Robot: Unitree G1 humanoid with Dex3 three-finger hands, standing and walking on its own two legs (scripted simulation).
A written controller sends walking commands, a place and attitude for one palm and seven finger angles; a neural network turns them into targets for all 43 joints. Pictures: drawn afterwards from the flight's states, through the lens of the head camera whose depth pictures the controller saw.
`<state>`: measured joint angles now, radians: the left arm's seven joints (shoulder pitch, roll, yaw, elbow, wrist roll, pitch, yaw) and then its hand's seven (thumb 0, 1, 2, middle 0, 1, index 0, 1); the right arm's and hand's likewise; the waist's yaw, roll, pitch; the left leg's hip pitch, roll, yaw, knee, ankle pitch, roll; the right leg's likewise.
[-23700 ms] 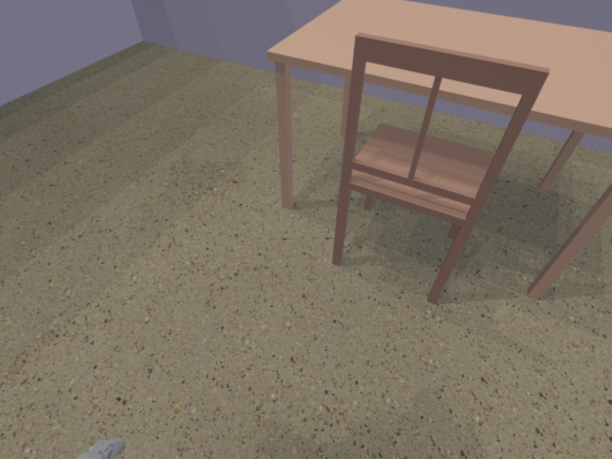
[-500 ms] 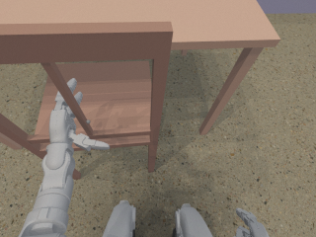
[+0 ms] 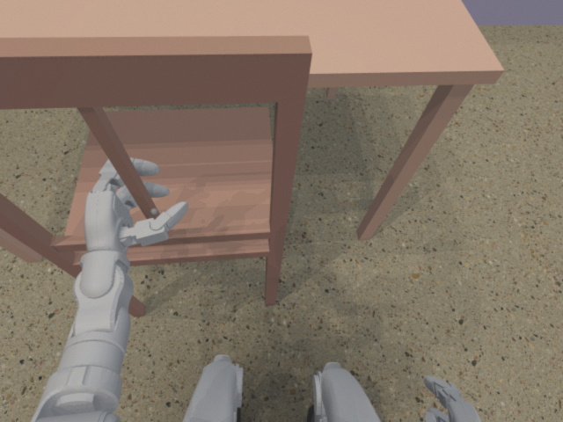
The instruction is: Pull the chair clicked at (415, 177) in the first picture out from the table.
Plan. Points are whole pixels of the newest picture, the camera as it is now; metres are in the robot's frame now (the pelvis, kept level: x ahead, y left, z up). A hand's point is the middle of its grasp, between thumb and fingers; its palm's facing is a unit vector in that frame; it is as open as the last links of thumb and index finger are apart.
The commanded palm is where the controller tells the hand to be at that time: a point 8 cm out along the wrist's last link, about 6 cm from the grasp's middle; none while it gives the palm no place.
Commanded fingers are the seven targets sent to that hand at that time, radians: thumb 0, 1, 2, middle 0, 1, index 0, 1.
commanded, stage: hook a spindle and tug to test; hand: left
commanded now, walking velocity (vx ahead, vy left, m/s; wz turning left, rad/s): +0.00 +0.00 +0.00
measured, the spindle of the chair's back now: (135, 186) +0.42 +0.21 +0.04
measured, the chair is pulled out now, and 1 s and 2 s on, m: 0.00 0.03 0.16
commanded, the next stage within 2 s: step backward, pulling the chair out in 0.78 s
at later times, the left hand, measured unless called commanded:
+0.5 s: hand (155, 213) +0.39 +0.19 +0.03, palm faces +0.11 -0.99 -0.01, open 5.2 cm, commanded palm +0.35 +0.22 +0.03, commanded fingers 0.00 0.90 0.90 -0.50 -1.45 -0.50 -1.45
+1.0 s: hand (156, 226) +0.37 +0.18 +0.04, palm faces +0.09 -0.99 -0.14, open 5.2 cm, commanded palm +0.33 +0.22 +0.03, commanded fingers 0.00 0.90 0.90 -0.50 -1.45 -0.50 -1.45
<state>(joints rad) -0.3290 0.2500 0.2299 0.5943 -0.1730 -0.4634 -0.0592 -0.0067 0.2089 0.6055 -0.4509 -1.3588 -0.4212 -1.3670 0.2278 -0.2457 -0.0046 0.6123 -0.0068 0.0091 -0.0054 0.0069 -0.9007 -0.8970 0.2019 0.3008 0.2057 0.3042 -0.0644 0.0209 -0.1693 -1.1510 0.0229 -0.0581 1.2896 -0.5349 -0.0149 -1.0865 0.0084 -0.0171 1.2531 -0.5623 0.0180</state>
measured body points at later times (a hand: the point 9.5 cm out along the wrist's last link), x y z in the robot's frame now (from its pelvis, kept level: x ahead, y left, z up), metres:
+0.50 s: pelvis +0.02 +0.01 +0.01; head +0.13 +0.02 +0.44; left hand +0.38 +0.24 +0.03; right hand +0.14 -0.25 -0.10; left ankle +0.04 +0.12 -0.62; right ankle +0.02 -0.14 -0.62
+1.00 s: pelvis +0.03 +0.01 +0.04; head +0.13 +0.02 +0.48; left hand +0.35 +0.23 +0.05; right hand +0.17 -0.23 -0.07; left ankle +0.03 +0.12 -0.62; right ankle +0.02 -0.14 -0.62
